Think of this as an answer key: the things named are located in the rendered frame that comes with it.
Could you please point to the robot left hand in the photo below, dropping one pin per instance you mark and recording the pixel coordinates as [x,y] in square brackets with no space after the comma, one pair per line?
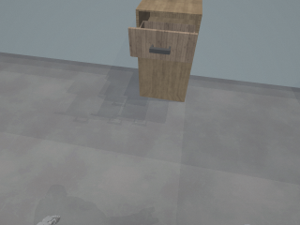
[50,220]

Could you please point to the handle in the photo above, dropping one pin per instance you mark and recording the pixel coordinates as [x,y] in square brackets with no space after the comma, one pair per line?
[158,50]

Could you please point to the cabinet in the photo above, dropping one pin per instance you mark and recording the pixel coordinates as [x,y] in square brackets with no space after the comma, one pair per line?
[165,79]

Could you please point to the drawer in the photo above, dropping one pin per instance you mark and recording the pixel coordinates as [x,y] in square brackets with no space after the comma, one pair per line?
[179,36]

